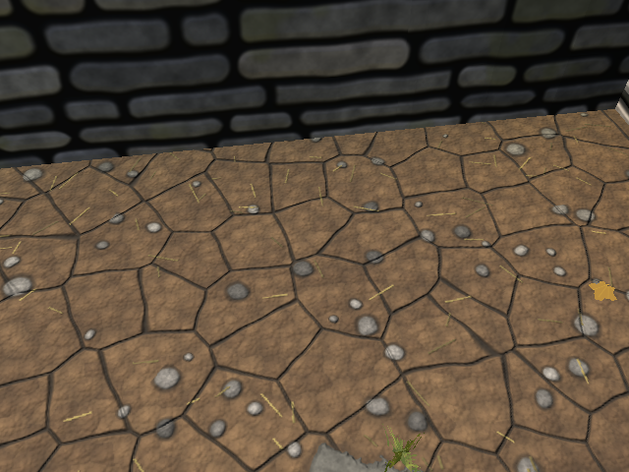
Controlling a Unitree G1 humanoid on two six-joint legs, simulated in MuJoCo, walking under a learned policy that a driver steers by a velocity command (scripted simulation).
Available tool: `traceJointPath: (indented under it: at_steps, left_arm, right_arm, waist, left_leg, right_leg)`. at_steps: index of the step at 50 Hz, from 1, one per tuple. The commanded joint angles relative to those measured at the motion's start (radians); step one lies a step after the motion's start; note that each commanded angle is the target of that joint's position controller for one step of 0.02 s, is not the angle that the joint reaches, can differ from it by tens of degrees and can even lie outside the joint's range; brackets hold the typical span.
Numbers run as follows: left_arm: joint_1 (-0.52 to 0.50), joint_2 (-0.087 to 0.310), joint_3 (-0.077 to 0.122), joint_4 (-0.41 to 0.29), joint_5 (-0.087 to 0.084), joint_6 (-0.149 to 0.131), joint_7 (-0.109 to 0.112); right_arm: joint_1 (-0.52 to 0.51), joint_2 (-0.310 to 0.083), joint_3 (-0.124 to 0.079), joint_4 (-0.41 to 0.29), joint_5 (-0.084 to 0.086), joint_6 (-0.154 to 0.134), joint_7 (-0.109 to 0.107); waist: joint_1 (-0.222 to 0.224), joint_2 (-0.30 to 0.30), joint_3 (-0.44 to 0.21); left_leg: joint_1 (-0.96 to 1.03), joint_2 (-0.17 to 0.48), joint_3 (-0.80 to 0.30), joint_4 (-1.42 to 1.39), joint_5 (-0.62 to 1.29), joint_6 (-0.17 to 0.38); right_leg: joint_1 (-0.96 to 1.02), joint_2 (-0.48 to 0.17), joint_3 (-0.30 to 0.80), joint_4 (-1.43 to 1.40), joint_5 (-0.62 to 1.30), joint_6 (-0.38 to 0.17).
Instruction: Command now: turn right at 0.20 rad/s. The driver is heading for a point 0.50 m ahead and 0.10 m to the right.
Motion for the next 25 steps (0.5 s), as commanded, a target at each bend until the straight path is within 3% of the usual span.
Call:
traceJointPath:
  at_steps: [1, 3, 5, 7, 9, 12, 13, 14, 15, 16, 17, 18, 19, 20, 21, 25]
  left_arm:
    - [-0.064, 0.124, 0.030, -0.079, -0.013, -0.007, 0.007]
    - [-0.053, 0.116, 0.033, -0.089, -0.015, 0.000, 0.005]
    - [-0.047, 0.111, 0.039, -0.103, -0.017, 0.008, -0.004]
    - [-0.074, 0.103, 0.037, -0.126, -0.027, 0.015, -0.019]
    - [-0.095, 0.099, 0.032, -0.140, -0.032, 0.014, -0.034]
    - [0.023, 0.098, 0.038, -0.095, -0.033, 0.002, -0.056]
    - [0.115, 0.102, 0.046, -0.053, -0.031, -0.001, -0.058]
    - [0.214, 0.137, 0.067, -0.016, -0.033, -0.004, -0.055]
    - [0.296, 0.252, 0.094, -0.023, -0.034, -0.014, -0.040]
    - [0.269, 0.287, 0.081, -0.078, -0.008, -0.048, -0.057]
    - [0.216, 0.227, 0.067, -0.093, -0.003, -0.071, -0.063]
    - [0.172, 0.181, 0.054, -0.101, -0.012, -0.083, -0.060]
    - [0.139, 0.167, 0.047, -0.114, -0.017, -0.085, -0.055]
    - [0.123, 0.165, 0.045, -0.121, -0.015, -0.082, -0.048]
    - [0.135, 0.154, 0.040, -0.125, -0.011, -0.079, -0.040]
    - [0.203, 0.138, 0.036, -0.112, -0.012, -0.073, -0.014]
  right_arm:
    - [0.025, -0.204, -0.062, -0.045, 0.006, -0.003, -0.022]
    - [0.030, -0.213, -0.071, -0.045, 0.008, 0.006, -0.031]
    - [-0.003, -0.207, -0.072, -0.065, 0.001, 0.005, -0.039]
    - [0.016, -0.224, -0.080, -0.065, 0.009, -0.007, -0.038]
    - [-0.018, -0.240, -0.087, -0.067, 0.032, -0.025, -0.031]
    - [-0.086, -0.241, -0.089, -0.077, 0.042, -0.028, -0.009]
    - [-0.084, -0.223, -0.084, -0.074, 0.042, -0.028, -0.002]
    - [-0.058, -0.174, -0.070, -0.069, 0.029, -0.033, 0.004]
    - [-0.081, -0.098, -0.046, -0.109, -0.008, -0.044, 0.012]
    - [-0.139, -0.107, -0.045, -0.170, 0.019, -0.073, 0.015]
    - [-0.166, -0.174, -0.060, -0.172, 0.056, -0.095, 0.020]
    - [-0.150, -0.203, -0.068, -0.159, 0.055, -0.111, 0.025]
    - [-0.130, -0.204, -0.071, -0.130, 0.031, -0.119, 0.023]
    - [-0.127, -0.209, -0.076, -0.121, 0.011, -0.123, 0.022]
    - [-0.131, -0.206, -0.079, -0.116, 0.006, -0.123, 0.028]
    - [-0.163, -0.142, -0.064, -0.115, 0.013, -0.113, 0.042]
  waist:
    - [-0.039, 0.078, -0.018]
    - [-0.039, 0.129, -0.018]
    - [-0.042, 0.183, -0.021]
    - [-0.059, 0.134, -0.014]
    - [-0.053, 0.131, 0.025]
    - [0.016, 0.124, 0.000]
    - [0.051, 0.099, -0.026]
    - [0.079, -0.006, -0.050]
    - [0.086, -0.295, -0.052]
    - [0.073, -0.288, -0.072]
    - [0.058, -0.149, 0.007]
    - [0.030, -0.100, 0.052]
    - [0.013, -0.050, 0.059]
    - [0.003, -0.057, 0.055]
    - [0.002, -0.073, 0.040]
    - [0.010, -0.071, 0.005]
  left_leg:
    - [0.032, 0.155, -0.135, -0.129, 0.220, 0.079]
    - [0.038, 0.236, -0.181, -0.149, 0.257, 0.139]
    - [0.024, 0.343, -0.244, -0.169, 0.343, 0.218]
    - [0.058, 0.402, -0.277, -0.241, 0.104, 0.249]
    - [0.038, 0.375, -0.242, -0.293, -0.137, 0.206]
    - [-0.084, 0.280, -0.059, -0.233, -0.136, 0.137]
    - [-0.146, 0.245, 0.005, -0.139, -0.141, 0.115]
    - [-0.229, 0.185, 0.091, 0.080, -0.118, 0.072]
    - [-0.469, 0.081, 0.175, 0.515, -0.271, -0.024]
    - [-0.677, -0.020, -0.004, 0.670, -0.322, -0.027]
    - [-0.742, 0.047, -0.062, 0.725, -0.252, -0.003]
    - [-0.745, 0.085, -0.063, 0.686, -0.134, 0.019]
    - [-0.708, 0.112, -0.058, 0.633, -0.043, 0.019]
    - [-0.661, 0.121, -0.055, 0.558, 0.029, 0.012]
    - [-0.615, 0.115, -0.046, 0.512, 0.087, 0.001]
    - [-0.581, 0.075, 0.010, 0.326, 0.269, -0.041]
  right_leg:
    - [-0.103, 0.019, 0.000, 0.057, 0.151, -0.016]
    - [-0.162, 0.027, -0.017, 0.155, 0.025, -0.014]
    - [-0.231, 0.013, -0.017, 0.363, -0.254, -0.020]
    - [-0.328, -0.041, 0.000, 0.460, -0.322, -0.038]
    - [-0.317, -0.066, -0.009, 0.380, -0.256, -0.062]
    - [-0.034, 0.006, -0.125, 0.140, -0.097, -0.095]
    - [0.106, 0.060, -0.175, 0.068, -0.033, -0.099]
    - [0.248, 0.072, -0.126, 0.002, -0.054, -0.124]
    - [0.356, -0.180, 0.310, -0.142, -0.080, -0.226]
    - [0.343, -0.336, 0.777, -0.331, -0.306, -0.408]
    - [0.317, -0.355, 0.751, -0.359, -0.360, -0.413]
    - [0.292, -0.312, 0.637, -0.341, -0.311, -0.369]
    - [0.273, -0.260, 0.525, -0.321, -0.200, -0.325]
    - [0.254, -0.217, 0.437, -0.319, -0.074, -0.294]
    - [0.248, -0.184, 0.374, -0.325, 0.027, -0.274]
    - [0.272, -0.128, 0.201, -0.326, 0.354, -0.242]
